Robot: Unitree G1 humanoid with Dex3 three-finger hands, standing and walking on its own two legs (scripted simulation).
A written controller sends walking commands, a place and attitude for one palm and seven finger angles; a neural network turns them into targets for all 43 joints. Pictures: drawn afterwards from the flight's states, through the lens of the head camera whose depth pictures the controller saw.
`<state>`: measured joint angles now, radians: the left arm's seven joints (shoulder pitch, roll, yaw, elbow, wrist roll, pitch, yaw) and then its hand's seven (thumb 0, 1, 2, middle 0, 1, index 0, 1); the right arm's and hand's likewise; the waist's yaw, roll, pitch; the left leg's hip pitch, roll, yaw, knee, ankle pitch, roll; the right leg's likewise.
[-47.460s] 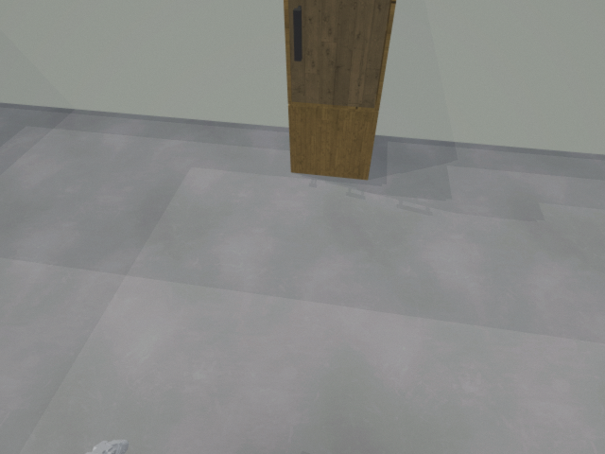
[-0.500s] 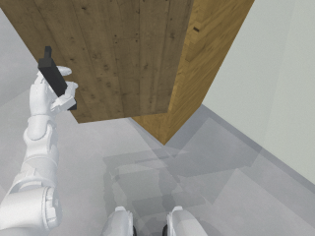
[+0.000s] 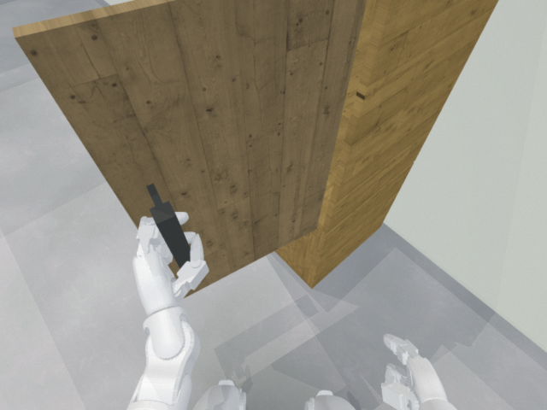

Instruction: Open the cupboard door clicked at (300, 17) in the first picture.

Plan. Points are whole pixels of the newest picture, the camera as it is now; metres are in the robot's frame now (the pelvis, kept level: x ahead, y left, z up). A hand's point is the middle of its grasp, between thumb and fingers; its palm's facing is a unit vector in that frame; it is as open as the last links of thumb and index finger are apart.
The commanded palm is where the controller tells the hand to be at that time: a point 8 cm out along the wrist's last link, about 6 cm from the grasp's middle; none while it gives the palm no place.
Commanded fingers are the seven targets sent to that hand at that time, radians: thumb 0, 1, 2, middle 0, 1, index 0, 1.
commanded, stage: pull the door open along its arc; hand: left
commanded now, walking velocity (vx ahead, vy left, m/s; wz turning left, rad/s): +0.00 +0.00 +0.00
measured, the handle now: (173, 234) +0.36 +0.17 +0.03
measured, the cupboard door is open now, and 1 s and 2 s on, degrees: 79 94 97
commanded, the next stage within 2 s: open thumb and fingers to let go in 0.32 s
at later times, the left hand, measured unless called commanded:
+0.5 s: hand (242, 301) +0.26 +0.06 +0.04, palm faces +0.42 -0.91 -0.03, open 6.5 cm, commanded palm +0.21 +0.10 +0.04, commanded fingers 0.00 0.55 0.75 -0.38 -1.31 -0.38 -1.31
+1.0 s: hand (237, 299) +0.26 +0.07 +0.04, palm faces +0.40 -0.91 -0.03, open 13.2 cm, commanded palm +0.22 +0.10 +0.04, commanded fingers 0.00 -0.50 0.30 -0.23 -0.80 -0.23 -0.80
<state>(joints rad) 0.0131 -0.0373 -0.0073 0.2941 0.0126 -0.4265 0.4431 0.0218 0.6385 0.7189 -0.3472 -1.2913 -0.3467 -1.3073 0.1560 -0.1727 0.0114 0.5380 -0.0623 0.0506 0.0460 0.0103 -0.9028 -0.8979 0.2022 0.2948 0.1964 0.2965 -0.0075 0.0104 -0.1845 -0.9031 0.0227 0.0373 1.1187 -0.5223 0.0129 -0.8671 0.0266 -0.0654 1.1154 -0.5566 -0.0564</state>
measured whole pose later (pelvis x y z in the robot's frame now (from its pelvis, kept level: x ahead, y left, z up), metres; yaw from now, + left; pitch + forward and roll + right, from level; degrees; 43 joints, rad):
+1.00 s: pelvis -0.01 -0.02 +0.00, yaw +3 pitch +16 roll +1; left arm 0.18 -0.09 -0.23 0.17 0.10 -0.36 0.57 0.00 -0.36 0.36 -0.30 -1.15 -0.32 -1.15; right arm 0.19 -0.19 0.01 0.57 -0.08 -0.06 0.01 0.01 -0.90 -0.90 0.20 0.29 0.20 0.30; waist 0.00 0.04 -0.19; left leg -0.91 0.00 -0.02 1.12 -0.50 -0.02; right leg -0.86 0.01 -0.12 1.14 -0.57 -0.09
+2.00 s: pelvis -0.01 +0.01 -0.02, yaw +1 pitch +17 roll -1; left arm 0.49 0.07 -0.24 -0.13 -0.01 -0.43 0.09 -0.01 -0.50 0.30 -0.18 -0.32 -0.20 -0.33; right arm 0.24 -0.20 0.03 0.40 -0.02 -0.03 0.02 0.02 -0.90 -0.90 0.20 0.30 0.20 0.30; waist 0.00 0.04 -0.18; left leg -0.96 0.00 0.02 1.22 -0.55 0.03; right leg -0.91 0.01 -0.08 1.20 -0.58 -0.05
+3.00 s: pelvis -0.01 +0.01 +0.01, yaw +2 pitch +12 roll -2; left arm 0.68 0.21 0.03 -0.35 -0.21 -0.30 -0.12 -0.01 -0.49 0.30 -0.15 -0.30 -0.15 -0.31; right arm 0.29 -0.21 0.03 0.39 0.04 -0.03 -0.07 0.02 -0.90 -0.90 0.20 0.30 0.20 0.30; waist 0.01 0.06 -0.18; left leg -0.82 0.01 -0.01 1.12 -0.51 0.02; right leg -0.75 0.03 -0.11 1.07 -0.53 -0.05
